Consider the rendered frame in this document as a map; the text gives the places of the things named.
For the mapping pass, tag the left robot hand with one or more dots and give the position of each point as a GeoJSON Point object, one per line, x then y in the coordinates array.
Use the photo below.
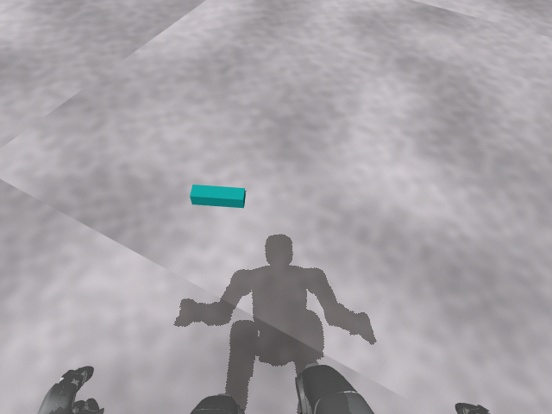
{"type": "Point", "coordinates": [60, 398]}

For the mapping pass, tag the carton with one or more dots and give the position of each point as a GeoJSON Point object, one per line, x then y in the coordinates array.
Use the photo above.
{"type": "Point", "coordinates": [218, 196]}

